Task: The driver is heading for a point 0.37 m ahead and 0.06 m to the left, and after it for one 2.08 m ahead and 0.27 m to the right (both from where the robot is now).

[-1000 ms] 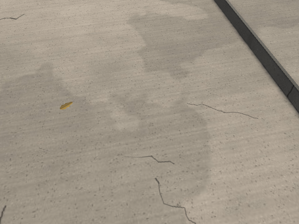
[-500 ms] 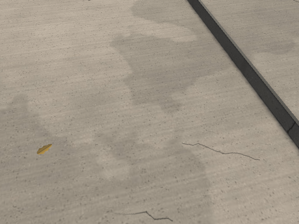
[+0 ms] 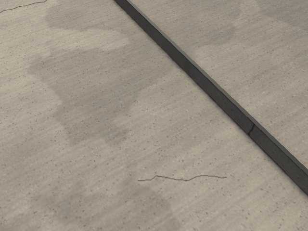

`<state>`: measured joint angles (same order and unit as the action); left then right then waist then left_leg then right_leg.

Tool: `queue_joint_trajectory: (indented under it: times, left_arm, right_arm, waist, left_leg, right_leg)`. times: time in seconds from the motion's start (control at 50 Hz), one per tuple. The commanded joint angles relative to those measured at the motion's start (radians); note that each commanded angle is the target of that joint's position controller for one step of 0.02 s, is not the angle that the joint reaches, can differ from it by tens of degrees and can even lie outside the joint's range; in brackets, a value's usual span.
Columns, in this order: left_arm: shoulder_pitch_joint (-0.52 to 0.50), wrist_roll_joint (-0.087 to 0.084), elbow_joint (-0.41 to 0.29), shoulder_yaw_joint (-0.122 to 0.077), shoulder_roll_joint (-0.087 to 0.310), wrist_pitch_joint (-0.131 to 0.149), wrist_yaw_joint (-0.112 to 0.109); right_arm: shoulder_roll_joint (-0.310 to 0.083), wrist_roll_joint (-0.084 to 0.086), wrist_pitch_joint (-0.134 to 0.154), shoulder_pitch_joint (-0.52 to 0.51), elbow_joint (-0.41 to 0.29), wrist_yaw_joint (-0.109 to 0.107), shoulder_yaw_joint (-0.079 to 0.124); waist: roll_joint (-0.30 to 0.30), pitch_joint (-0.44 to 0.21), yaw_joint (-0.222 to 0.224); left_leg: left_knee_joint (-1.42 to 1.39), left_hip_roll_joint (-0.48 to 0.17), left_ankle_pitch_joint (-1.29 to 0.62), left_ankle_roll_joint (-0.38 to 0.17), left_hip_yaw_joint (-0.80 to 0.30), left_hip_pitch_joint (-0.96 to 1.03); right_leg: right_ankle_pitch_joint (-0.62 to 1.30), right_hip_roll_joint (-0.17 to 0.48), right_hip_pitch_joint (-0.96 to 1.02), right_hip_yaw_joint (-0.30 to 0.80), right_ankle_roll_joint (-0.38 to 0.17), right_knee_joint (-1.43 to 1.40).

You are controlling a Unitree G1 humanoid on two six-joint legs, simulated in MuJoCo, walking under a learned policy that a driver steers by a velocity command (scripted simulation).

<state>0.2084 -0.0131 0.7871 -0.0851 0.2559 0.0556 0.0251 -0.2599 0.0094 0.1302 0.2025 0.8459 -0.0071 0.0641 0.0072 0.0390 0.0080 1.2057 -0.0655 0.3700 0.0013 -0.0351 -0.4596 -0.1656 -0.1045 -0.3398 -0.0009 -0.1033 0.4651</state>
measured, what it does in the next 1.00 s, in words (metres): walks ahead: left foot, then right foot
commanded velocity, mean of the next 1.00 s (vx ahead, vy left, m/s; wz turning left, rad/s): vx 0.23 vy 0.00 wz -0.09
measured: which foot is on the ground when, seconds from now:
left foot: up 0.00-0.32, down 0.34-0.88, up 0.90-1.00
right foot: down 0.00-0.36, up 0.38-0.80, down 0.82-1.00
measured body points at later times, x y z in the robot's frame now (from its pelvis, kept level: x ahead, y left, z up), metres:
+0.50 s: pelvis +0.26 +0.06 +0.00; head +0.31 +0.07 +0.44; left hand +0.38 +0.33 -0.12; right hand +0.42 -0.21 -0.10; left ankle +0.35 +0.13 -0.74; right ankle +0.20 -0.09 -0.64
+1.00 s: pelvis +0.34 +0.03 +0.00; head +0.37 +0.02 +0.45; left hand +0.49 +0.31 -0.10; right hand +0.49 -0.25 -0.11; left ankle +0.33 +0.14 -0.71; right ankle +0.36 -0.11 -0.74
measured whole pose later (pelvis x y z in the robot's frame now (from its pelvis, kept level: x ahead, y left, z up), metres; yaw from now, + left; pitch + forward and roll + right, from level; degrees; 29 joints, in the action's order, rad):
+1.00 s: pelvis +0.34 +0.03 +0.00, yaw -4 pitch +2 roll +1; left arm 0.22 0.00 0.69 -0.07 0.29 0.00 -0.03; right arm -0.29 -0.01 -0.01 0.12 0.74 -0.02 0.06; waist 0.00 0.02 0.02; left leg 0.78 0.08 0.48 -0.01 -0.03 -0.38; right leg -0.25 -0.01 -0.35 0.13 0.02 0.57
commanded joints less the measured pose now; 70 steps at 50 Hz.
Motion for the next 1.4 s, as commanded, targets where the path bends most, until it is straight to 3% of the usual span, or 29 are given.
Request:
queue_joint_trajectory:
  times: [0.02,0.08,0.14,0.24,0.28,0.32,0.34,0.36,0.38,0.4,0.44,0.48,0.56,0.66,0.72,0.78,0.84,0.88,0.96,1.02,1.06,1.12,1.14,1.16,1.18,1.22,1.24,1.3,1.4]
  left_arm:
    - [0.005,-0.001,-0.077,-0.024,0.110,0.019,-0.015]
    - [0.040,-0.008,-0.074,-0.036,0.157,0.018,-0.033]
    - [0.090,-0.007,-0.054,-0.029,0.139,0.014,-0.039]
    - [0.168,-0.002,-0.008,-0.026,0.150,0.019,-0.031]
    - [0.153,0.006,0.001,-0.026,0.156,0.011,-0.039]
    - [0.101,0.010,-0.011,-0.024,0.162,0.003,-0.047]
    - [0.089,0.020,-0.028,-0.015,0.148,0.004,-0.051]
    - [0.164,0.039,-0.054,0.003,0.097,0.015,-0.052]
    - [0.264,0.034,-0.035,0.018,0.076,0.025,-0.039]
    - [0.221,0.016,-0.038,0.005,0.152,0.024,-0.031]
    - [0.040,0.014,-0.082,-0.002,0.163,0.006,-0.042]
    - [0.039,0.026,-0.102,-0.007,0.146,-0.022,-0.060]
    - [0.081,0.026,-0.095,-0.001,0.106,-0.039,-0.079]
    - [0.019,0.018,-0.082,0.012,0.071,-0.051,-0.072]
    - [-0.034,0.008,-0.096,0.008,0.098,-0.047,-0.066]
    - [-0.041,0.006,-0.114,0.000,0.126,-0.037,-0.059]
    - [-0.033,0.017,-0.135,-0.016,0.205,-0.035,-0.056]
    - [-0.003,-0.003,-0.132,-0.028,0.193,-0.049,-0.050]
    - [0.046,0.018,-0.154,-0.033,0.204,-0.043,-0.059]
    - [-0.012,-0.003,-0.173,-0.046,0.227,-0.052,-0.070]
    - [-0.051,-0.014,-0.187,-0.050,0.226,-0.086,-0.074]
    - [-0.080,-0.021,-0.213,-0.042,0.188,-0.108,-0.075]
    - [-0.037,-0.004,-0.214,-0.027,0.131,-0.106,-0.071]
    - [-0.018,0.000,-0.244,-0.028,0.124,-0.090,-0.069]
    - [-0.001,0.008,-0.226,-0.050,0.200,-0.077,-0.067]
    - [0.035,-0.004,-0.164,-0.067,0.219,-0.093,-0.073]
    - [0.040,0.000,-0.155,-0.064,0.205,-0.103,-0.077]
    - [-0.005,-0.012,-0.184,-0.049,0.160,-0.106,-0.070]
    - [-0.085,0.000,-0.240,-0.020,0.117,-0.102,-0.051]
  right_arm:
    - [-0.105,-0.015,0.000,-0.001,-0.088,-0.005,0.034]
    - [-0.069,-0.024,-0.015,-0.103,-0.130,-0.008,0.020]
    - [-0.035,-0.017,-0.010,-0.184,-0.139,0.010,0.001]
    - [-0.086,0.002,-0.006,-0.285,-0.182,0.032,0.004]
    - [-0.102,-0.007,0.000,-0.260,-0.184,0.042,0.008]
    - [-0.136,-0.017,0.006,-0.093,-0.136,0.047,0.027]
    - [-0.178,-0.026,0.007,0.025,-0.111,0.046,0.039]
    - [-0.252,-0.045,0.002,0.110,-0.115,0.045,0.048]
    - [-0.215,-0.024,-0.012,0.130,-0.097,0.049,0.038]
    - [-0.182,0.000,-0.029,0.081,-0.122,0.046,0.033]
    - [-0.152,0.002,-0.055,-0.034,-0.161,0.036,0.021]
    - [-0.160,-0.008,-0.068,-0.052,-0.168,0.031,0.023]
    - [-0.178,-0.015,-0.087,-0.055,-0.182,0.011,0.033]
    - [-0.094,-0.030,-0.100,-0.066,-0.157,-0.003,-0.005]
    - [-0.115,-0.045,-0.097,-0.050,-0.131,0.006,-0.006]
    - [-0.161,-0.022,-0.112,-0.048,-0.121,-0.002,0.004]
    - [-0.156,-0.027,-0.111,0.039,-0.121,-0.018,0.008]
    - [-0.125,-0.034,-0.111,-0.032,-0.144,-0.023,0.007]
    - [-0.089,-0.020,-0.130,-0.115,-0.190,-0.016,0.012]
    - [-0.096,-0.004,-0.124,-0.090,-0.191,-0.009,0.015]
    - [-0.079,-0.001,-0.117,-0.077,-0.187,0.001,0.009]
    - [-0.107,-0.008,-0.118,0.019,-0.162,0.013,0.029]
    - [-0.192,-0.025,-0.125,0.049,-0.172,0.003,0.051]
    - [-0.269,-0.061,-0.131,0.023,-0.181,0.007,0.064]
    - [-0.228,-0.067,-0.120,-0.013,-0.215,0.003,0.053]
    - [-0.155,-0.043,-0.108,-0.113,-0.237,-0.007,0.033]
    - [-0.142,-0.027,-0.106,-0.129,-0.238,-0.013,0.029]
    - [-0.133,-0.031,-0.117,-0.078,-0.228,-0.032,0.024]
    - [-0.177,-0.026,-0.135,-0.010,-0.205,-0.038,0.042]
  waist:
    - [-0.012,-0.106,-0.027]
    - [-0.031,-0.057,-0.010]
    - [-0.080,-0.059,0.042]
    - [-0.093,-0.016,0.086]
    - [-0.094,-0.016,0.063]
    - [-0.096,-0.122,-0.028]
    - [-0.052,-0.220,-0.077]
    - [0.146,-0.354,-0.060]
    - [0.280,-0.478,-0.036]
    - [0.155,-0.423,-0.050]
    - [-0.017,-0.194,-0.044]
    - [0.007,-0.141,0.007]
    - [0.079,-0.194,0.031]
    - [0.102,-0.194,0.001]
    - [0.117,-0.119,-0.033]
    - [0.103,-0.090,-0.020]
    - [-0.045,-0.137,-0.061]
    - [-0.165,-0.136,-0.031]
    - [-0.261,-0.123,0.022]
    - [-0.165,-0.156,-0.002]
    - [-0.173,-0.173,-0.006]
    - [-0.147,-0.179,-0.047]
    - [0.046,-0.167,-0.028]
    - [0.312,-0.125,-0.002]
    - [0.218,-0.104,-0.003]
    - [0.077,-0.055,0.038]
    - [0.081,-0.045,0.032]
    - [0.112,-0.055,-0.003]
    - [0.126,-0.093,-0.057]
  left_leg:
    - [-0.105,-0.054,-0.057,0.023,-0.038,-0.177]
    - [-0.331,-0.024,-0.204,0.059,-0.005,-0.160]
    - [-0.576,0.018,-0.471,0.049,0.027,-0.065]
    - [-0.675,0.014,-0.447,-0.025,0.014,-0.146]
    - [-0.709,0.031,-0.375,-0.064,0.022,-0.136]
    - [-0.753,0.098,-0.427,-0.105,0.073,0.089]
    - [-0.725,0.031,-0.683,-0.146,-0.002,0.303]
    - [-0.675,-0.190,-1.027,-0.286,-0.310,0.644]
    - [-0.742,-0.329,-1.115,-0.421,-0.593,0.814]
    - [-0.765,-0.289,-0.903,-0.380,-0.557,0.743]
    - [-0.816,-0.201,-0.775,-0.306,-0.376,0.458]
    - [-0.866,-0.141,-0.716,-0.276,-0.330,0.277]
    - [-0.874,-0.103,-0.733,-0.268,-0.264,0.223]
    - [-0.917,-0.070,-0.416,-0.216,-0.176,0.146]
    - [-0.934,-0.095,-0.249,-0.224,-0.197,0.148]
    - [-0.866,-0.118,-0.298,-0.211,-0.224,0.235]
    - [-0.732,-0.028,-0.325,-0.127,-0.144,0.239]
    - [-0.612,0.098,-0.202,-0.047,0.035,0.190]
    - [-0.362,0.147,0.183,-0.015,-0.003,-0.037]
    - [-0.381,0.107,0.164,0.014,-0.041,-0.055]
    - [-0.522,0.125,0.039,0.035,-0.007,0.056]
    - [-0.809,0.106,-0.215,0.013,0.012,0.300]
    - [-0.875,-0.105,-0.260,-0.061,-0.196,0.404]
    - [-0.936,-0.331,-0.385,-0.230,-0.487,0.343]
    - [-0.952,-0.368,-0.379,-0.300,-0.506,0.307]
    - [-0.914,-0.239,-0.337,-0.211,-0.281,0.277]
    - [-0.905,-0.210,-0.362,-0.193,-0.223,0.291]
    - [-0.906,-0.170,-0.463,-0.210,-0.093,0.329]
    - [-0.904,-0.225,-0.483,-0.250,-0.067,0.438]
  right_leg:
    - [0.308,0.278,0.205,0.343,-0.218,-0.229]
    - [0.330,0.227,0.101,0.262,-0.190,-0.246]
    - [0.266,0.182,0.081,0.176,-0.131,-0.238]
    - [0.220,0.293,0.280,0.231,-0.111,-0.200]
    - [0.422,0.302,0.355,0.205,-0.077,-0.120]
    - [0.747,0.243,0.364,0.139,-0.026,0.076]
    - [0.657,0.187,0.273,0.096,0.017,0.266]
    - [0.183,0.062,-0.024,0.043,0.095,0.644]
    - [-0.461,-0.008,-0.220,0.098,0.138,0.852]
    - [-0.433,0.055,-0.278,0.158,0.140,0.917]
    - [-0.341,0.113,-0.330,0.105,0.149,0.850]
    - [-0.290,0.136,-0.243,0.098,0.149,0.730]
    - [-0.203,0.120,-0.197,0.079,0.176,0.573]
    - [-0.015,0.175,-0.049,0.081,0.179,0.344]
    - [-0.048,0.171,-0.013,0.071,0.160,0.228]
    - [-0.067,0.140,-0.011,0.032,0.128,0.084]
    - [0.358,0.218,0.091,0.147,0.058,0.064]
    - [0.287,0.255,0.074,0.260,-0.013,0.001]
    - [0.417,0.390,0.193,0.510,-0.150,-0.071]
    - [0.480,0.345,0.229,0.457,-0.099,-0.040]
    - [0.450,0.286,0.185,0.415,-0.062,-0.027]
    - [0.136,0.196,0.045,0.378,0.013,0.025]
    - [-0.153,0.097,-0.117,0.283,0.074,0.219]
    - [-0.479,-0.017,-0.286,0.170,0.118,0.410]
    - [-0.471,0.055,-0.299,0.203,0.137,0.624]
    - [-0.336,0.075,-0.303,0.182,0.153,0.729]
    - [-0.277,0.083,-0.318,0.174,0.168,0.759]
    - [-0.202,0.087,-0.318,0.105,0.204,0.756]
    - [-0.224,0.141,-0.271,0.064,0.222,0.515]
Velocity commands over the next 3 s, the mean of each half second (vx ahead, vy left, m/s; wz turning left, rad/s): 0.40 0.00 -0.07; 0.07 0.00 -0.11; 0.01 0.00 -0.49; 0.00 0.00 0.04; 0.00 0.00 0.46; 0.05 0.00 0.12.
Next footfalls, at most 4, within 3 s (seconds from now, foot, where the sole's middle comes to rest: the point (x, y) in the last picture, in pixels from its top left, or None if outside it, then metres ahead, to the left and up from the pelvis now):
0.34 left None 0.39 0.13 -0.77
0.82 right None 0.40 -0.10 -0.77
1.14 left None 0.40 0.15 -0.77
1.58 right None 0.32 -0.09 -0.77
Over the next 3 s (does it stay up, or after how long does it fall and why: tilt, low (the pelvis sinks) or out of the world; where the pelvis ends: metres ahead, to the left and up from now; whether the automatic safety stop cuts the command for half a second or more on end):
stays up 0.31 0.04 0.00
